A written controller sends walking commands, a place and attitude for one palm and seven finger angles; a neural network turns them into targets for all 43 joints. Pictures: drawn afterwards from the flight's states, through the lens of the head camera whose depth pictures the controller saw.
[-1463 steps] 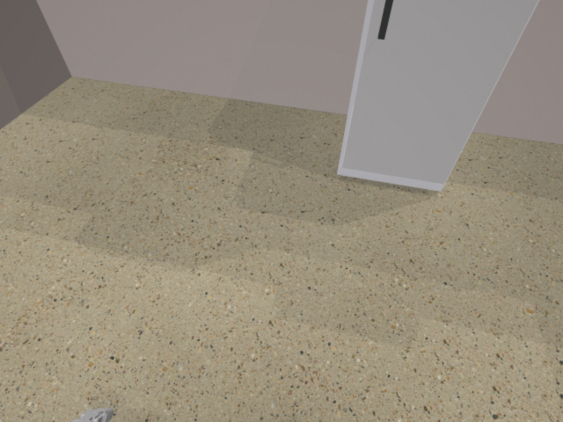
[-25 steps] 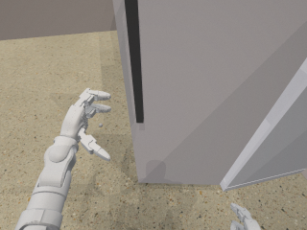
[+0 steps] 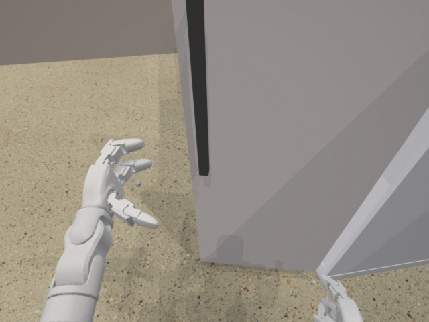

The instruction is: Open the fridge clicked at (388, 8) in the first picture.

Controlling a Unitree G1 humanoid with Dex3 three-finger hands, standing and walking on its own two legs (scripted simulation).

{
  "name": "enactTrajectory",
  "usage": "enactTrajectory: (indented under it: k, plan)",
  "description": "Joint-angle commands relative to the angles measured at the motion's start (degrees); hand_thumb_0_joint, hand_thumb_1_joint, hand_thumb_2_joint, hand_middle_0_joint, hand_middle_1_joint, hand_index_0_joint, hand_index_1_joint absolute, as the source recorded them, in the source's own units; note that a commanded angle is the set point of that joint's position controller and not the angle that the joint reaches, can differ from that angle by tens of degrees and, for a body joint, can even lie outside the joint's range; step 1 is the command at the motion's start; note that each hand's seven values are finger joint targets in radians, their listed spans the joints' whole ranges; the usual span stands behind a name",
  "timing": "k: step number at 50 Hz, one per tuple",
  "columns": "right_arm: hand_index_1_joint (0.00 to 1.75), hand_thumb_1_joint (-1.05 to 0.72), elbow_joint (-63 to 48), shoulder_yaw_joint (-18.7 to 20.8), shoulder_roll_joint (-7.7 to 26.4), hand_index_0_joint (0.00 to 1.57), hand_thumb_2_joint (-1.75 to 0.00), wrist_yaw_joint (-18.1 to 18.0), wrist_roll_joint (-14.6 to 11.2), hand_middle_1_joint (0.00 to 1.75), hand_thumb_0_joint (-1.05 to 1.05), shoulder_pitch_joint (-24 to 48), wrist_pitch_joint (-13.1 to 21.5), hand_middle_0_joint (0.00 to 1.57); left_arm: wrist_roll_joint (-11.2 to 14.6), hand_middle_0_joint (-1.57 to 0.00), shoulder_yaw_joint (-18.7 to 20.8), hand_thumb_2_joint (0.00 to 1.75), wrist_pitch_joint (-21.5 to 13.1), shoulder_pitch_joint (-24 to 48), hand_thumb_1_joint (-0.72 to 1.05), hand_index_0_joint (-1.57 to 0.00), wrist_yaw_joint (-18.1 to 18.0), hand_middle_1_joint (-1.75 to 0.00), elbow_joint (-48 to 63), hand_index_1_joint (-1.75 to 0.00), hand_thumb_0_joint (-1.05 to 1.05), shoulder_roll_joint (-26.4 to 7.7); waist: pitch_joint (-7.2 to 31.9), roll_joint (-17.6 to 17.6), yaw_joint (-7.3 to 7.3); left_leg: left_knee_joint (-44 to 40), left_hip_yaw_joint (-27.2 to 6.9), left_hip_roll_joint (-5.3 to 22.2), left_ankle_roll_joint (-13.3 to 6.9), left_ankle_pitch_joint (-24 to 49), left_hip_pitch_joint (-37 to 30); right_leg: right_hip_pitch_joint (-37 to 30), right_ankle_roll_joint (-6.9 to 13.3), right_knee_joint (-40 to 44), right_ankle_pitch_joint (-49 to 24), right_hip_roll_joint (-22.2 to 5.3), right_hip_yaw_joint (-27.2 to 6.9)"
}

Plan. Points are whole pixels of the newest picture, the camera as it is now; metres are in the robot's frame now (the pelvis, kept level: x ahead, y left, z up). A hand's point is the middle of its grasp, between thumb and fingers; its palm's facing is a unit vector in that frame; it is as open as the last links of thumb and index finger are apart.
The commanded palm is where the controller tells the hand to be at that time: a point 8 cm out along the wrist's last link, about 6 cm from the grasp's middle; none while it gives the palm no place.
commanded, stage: draw the hand back to the body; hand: left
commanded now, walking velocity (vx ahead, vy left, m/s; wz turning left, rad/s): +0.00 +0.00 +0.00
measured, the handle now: (202, 100) +0.49 +0.08 +0.18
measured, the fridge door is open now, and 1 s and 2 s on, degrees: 76 76 76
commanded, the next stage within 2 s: step back with the hand held close in 1.46 s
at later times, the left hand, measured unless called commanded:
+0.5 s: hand (99, 207) +0.25 +0.21 +0.14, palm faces +0.24 -0.95 -0.21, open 14.2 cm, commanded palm +0.21 +0.25 +0.15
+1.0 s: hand (47, 214) +0.22 +0.28 +0.15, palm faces +0.41 -0.84 -0.36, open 9.6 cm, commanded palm +0.17 +0.31 +0.18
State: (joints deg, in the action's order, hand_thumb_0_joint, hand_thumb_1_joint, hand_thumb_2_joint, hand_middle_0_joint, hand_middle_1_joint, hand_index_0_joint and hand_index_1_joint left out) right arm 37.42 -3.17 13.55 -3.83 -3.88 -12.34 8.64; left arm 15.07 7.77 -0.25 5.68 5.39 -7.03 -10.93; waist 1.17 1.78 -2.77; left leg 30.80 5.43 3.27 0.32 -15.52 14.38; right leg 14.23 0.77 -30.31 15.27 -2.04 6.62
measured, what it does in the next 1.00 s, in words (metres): stands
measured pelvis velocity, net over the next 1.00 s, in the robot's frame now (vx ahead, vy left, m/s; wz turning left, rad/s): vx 0.02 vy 0.02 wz -0.01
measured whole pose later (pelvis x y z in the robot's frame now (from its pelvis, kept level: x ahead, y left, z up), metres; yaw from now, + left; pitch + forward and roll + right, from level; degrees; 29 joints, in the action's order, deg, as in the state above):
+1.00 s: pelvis +0.02 +0.02 +0.01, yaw -1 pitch -5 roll -1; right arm 37.0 -1.9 12.8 -4.1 0.1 -11.7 6.0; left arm 4.2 17.1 -2.8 -23.0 -4.8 18.9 -19.6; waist -1.7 2.6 -4.5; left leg 23.3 6.6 2.0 -0.8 -14.2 4.0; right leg 3.6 -0.8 -21.6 12.7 -2.4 5.6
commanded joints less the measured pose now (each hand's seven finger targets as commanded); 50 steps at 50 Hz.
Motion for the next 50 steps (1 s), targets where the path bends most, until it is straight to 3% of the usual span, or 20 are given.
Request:
enactTrajectory:
  k: [1,2,5,9,11,12,15,19,20,21,22,23,26,30,32,35,42,45,46,50]
  plan:
    - [0.30,-0.90,-10.93,2.73,5.94,0.20,-0.90,0.48,0.91,0.30,0.00,6.79,4.14,0.20,-4.65,-0.25,1.17,0.20,0.77,9.71,-0.55,-0.25,-4.65,-1.15,21.48,-1.15,0.00,-7.32,14.02,1.20,-0.55,-4.96,-3.37,-2.35,-1.54,14.18,-7.19,-5.70,0.03,4.16,-15.59,1.41,-3.38]
    - [0.30,-0.90,-11.13,2.76,6.33,0.20,-0.90,0.55,1.12,0.30,0.00,6.74,3.68,0.20,-4.92,-0.25,1.46,0.20,1.14,6.97,-0.55,-0.25,-4.09,-1.15,21.35,-1.15,0.00,-7.77,12.98,-2.42,-0.38,-4.88,-3.38,-2.09,-1.82,14.82,-6.61,-6.27,-0.20,4.28,-16.82,1.50,-3.26]
    - [0.30,-0.90,-11.16,2.44,6.47,0.20,-0.90,-0.26,0.89,0.30,0.00,8.05,2.51,0.20,-1.70,-0.25,5.00,0.20,2.35,6.12,-0.55,-0.25,-1.46,-1.15,21.97,-1.15,0.00,-9.42,9.46,-5.56,-0.18,-5.58,-2.81,-2.49,-1.87,10.92,-4.93,-6.13,-0.67,6.12,-14.53,1.69,-3.63]
    - [0.30,-0.90,-11.81,2.12,5.80,0.20,-0.90,-0.88,0.70,0.30,0.00,9.39,2.36,0.20,-0.38,-0.25,7.37,0.20,3.58,4.27,-0.55,-0.25,-0.89,-1.15,25.45,-1.15,0.00,-10.43,8.77,-1.58,-0.99,-6.25,-2.50,-2.77,-1.81,9.92,-6.01,-6.25,-0.57,7.18,-12.21,1.57,-4.01]
    - [0.30,-0.90,-11.64,1.98,5.65,0.20,-0.90,-1.00,0.77,0.30,0.00,9.23,2.45,0.20,-0.37,-0.25,7.11,0.20,3.96,4.74,-0.55,-0.25,-0.84,-1.15,26.99,-1.15,0.00,-10.21,8.28,-0.30,-0.44,-6.31,-2.45,-2.80,-1.78,10.45,-6.87,-5.93,-0.58,7.43,-12.70,1.62,-3.95]
    - [0.30,-0.90,-11.69,2.14,5.77,0.20,-0.90,-1.07,0.82,0.30,0.00,8.92,2.60,0.20,-0.33,-0.25,7.98,0.20,3.72,3.80,-0.55,-0.25,-0.73,-1.15,28.02,-1.15,0.00,-11.18,8.82,-2.25,-0.64,-6.21,-2.53,-2.60,-1.90,11.20,-6.98,-6.81,-0.63,7.38,-13.33,1.61,-3.89]
    - [0.30,-0.90,-11.76,2.09,5.78,0.20,-0.90,-1.14,0.73,0.30,0.00,8.76,3.00,0.20,0.29,-0.25,8.26,0.22,3.71,-0.25,-0.51,-0.25,0.83,-1.13,29.35,-1.13,0.00,-10.95,8.57,-0.98,-0.65,-6.13,-2.43,-2.64,-1.89,12.76,-7.75,-6.81,-0.59,7.10,-15.89,1.73,-3.54]
    - [0.30,-0.90,-11.69,2.09,5.98,0.20,-0.90,-1.63,0.47,0.30,0.00,8.60,3.88,0.20,1.33,-0.24,8.90,0.29,4.37,-0.89,-0.37,-0.24,2.88,-1.04,31.08,-1.04,0.00,-11.88,7.15,-0.10,-0.45,-6.22,-2.67,-2.72,-1.95,11.33,-8.01,-5.76,-0.72,7.87,-13.99,1.73,-3.52]
    - [0.30,-0.90,-11.64,2.51,6.00,0.20,-0.90,-1.58,2.62,0.30,0.00,8.92,3.91,0.20,-6.37,-0.24,9.64,0.31,0.56,-3.38,-0.33,-0.24,-3.16,-1.02,34.32,-1.02,0.00,-19.13,2.59,0.23,-1.25,-6.83,-2.59,-3.24,-2.08,9.91,-6.89,-4.91,-1.02,11.50,-11.61,0.66,-5.79]
    - [0.30,-0.90,-10.85,2.38,5.53,0.20,-0.90,-1.44,3.10,0.30,0.00,8.81,3.79,0.20,-6.87,-0.24,7.82,0.32,-0.49,-8.36,-0.30,-0.24,-5.29,-1.00,30.84,-1.00,0.00,-14.58,0.59,-1.57,-0.67,-7.41,-2.58,-3.00,-2.14,8.78,-6.50,-4.41,-1.10,11.66,-10.07,0.24,-5.23]
    - [0.30,-0.90,-10.66,2.69,5.93,0.20,-0.90,-1.24,3.20,0.30,0.00,8.73,3.35,0.20,-7.84,-0.24,7.58,0.34,-1.40,-10.15,-0.26,-0.24,-6.56,-0.98,31.73,-0.98,0.00,-14.90,1.36,-2.95,-1.16,-7.93,-2.62,-2.69,-2.17,8.84,-7.19,-5.45,-0.99,12.32,-9.19,0.47,-5.35]
    - [0.30,-0.90,-10.86,2.45,5.47,0.20,-0.90,-1.25,3.27,0.30,0.00,8.93,2.90,0.20,-8.23,-0.24,6.20,0.36,-2.17,-10.51,-0.22,-0.24,-7.25,-0.96,32.12,-0.96,0.00,-13.51,1.17,-2.16,-0.67,-8.34,-2.46,-2.58,-2.28,8.57,-7.94,-5.56,-1.04,12.24,-8.73,0.32,-5.32]
    - [0.30,-0.90,-10.74,2.77,5.49,0.20,-0.90,-1.48,3.56,0.30,0.00,8.91,2.12,0.20,-9.57,-0.24,7.44,0.41,-4.20,-9.59,-0.12,-0.24,-9.21,-0.89,34.60,-0.89,0.00,-15.30,3.09,-0.13,-0.46,-9.43,-2.20,-2.55,-2.21,7.82,-10.15,-6.58,-0.98,12.83,-7.06,0.53,-5.25]
    - [0.30,-0.90,-10.16,2.97,5.46,0.20,-0.90,-1.85,3.83,0.30,0.00,8.95,1.70,0.20,-10.40,-0.23,9.21,0.48,-5.71,-10.77,0.03,-0.23,-10.63,-0.81,34.57,-0.81,0.00,-16.43,3.44,0.46,-0.58,-10.35,-2.35,-2.52,-2.19,8.11,-11.17,-7.89,-0.82,13.49,-6.84,0.60,-5.01]
    - [0.30,-0.90,-9.83,3.13,5.68,0.20,-0.90,-1.88,3.84,0.30,0.00,9.16,1.59,0.20,-10.68,-0.23,9.84,0.51,-6.13,-11.34,0.10,-0.23,-10.97,-0.77,34.63,-0.77,0.00,-16.95,3.30,-0.94,-0.76,-10.74,-2.58,-2.41,-2.17,8.55,-11.30,-8.41,-0.80,13.77,-6.84,0.85,-4.88]
    - [0.30,-0.90,-9.90,3.26,5.55,0.20,-0.90,-1.73,4.02,0.30,0.00,9.24,1.67,0.20,-10.94,-0.22,10.31,0.57,-6.82,-13.61,0.21,-0.22,-11.27,-0.70,36.33,-0.70,0.00,-16.62,3.98,2.13,-1.12,-11.26,-2.97,-2.43,-1.94,10.01,-11.92,-9.50,-0.49,12.66,-8.86,1.00,-4.49]
    - [0.30,-0.90,-9.90,3.86,5.89,0.20,-0.90,-1.06,4.21,0.30,0.00,9.14,0.75,0.20,-10.62,-0.22,14.76,0.69,-6.58,-21.66,0.47,-0.22,-11.09,-0.55,35.77,-0.55,0.00,-18.50,1.66,-1.24,-2.03,-11.45,-3.23,-2.10,-1.67,12.83,-9.83,-10.51,-0.54,12.14,-11.66,1.37,-4.00]
    - [0.30,-0.90,-10.10,3.84,5.60,0.20,-0.90,-0.87,4.02,0.30,0.00,8.92,0.36,0.20,-10.55,-0.21,15.23,0.74,-6.75,-21.29,0.57,-0.21,-11.05,-0.49,37.49,-0.49,0.00,-18.15,0.85,1.62,-1.77,-11.50,-3.40,-2.02,-1.38,12.95,-9.68,-10.05,-0.34,11.83,-11.30,1.34,-3.83]
    - [0.30,-0.90,-10.21,3.99,5.69,0.20,-0.90,-0.84,4.13,0.30,0.00,8.66,0.45,0.20,-10.61,-0.21,16.07,0.76,-6.92,-21.41,0.61,-0.21,-11.18,-0.47,39.01,-0.47,0.00,-18.87,2.35,2.21,-1.86,-11.32,-3.50,-2.03,-1.32,14.16,-10.24,-10.81,-0.28,11.35,-12.42,1.35,-3.70]
    - [0.30,-0.90,-10.04,4.04,5.67,0.20,-0.90,-0.75,4.16,0.30,0.00,8.44,0.68,0.20,-10.51,-0.21,17.14,0.83,-6.67,-23.19,0.75,-0.21,-11.36,-0.38,39.73,-0.38,0.00,-19.15,1.70,2.44,-1.84,-11.31,-3.59,-1.86,-1.14,14.18,-10.08,-10.41,-0.32,11.39,-12.22,1.43,-3.57]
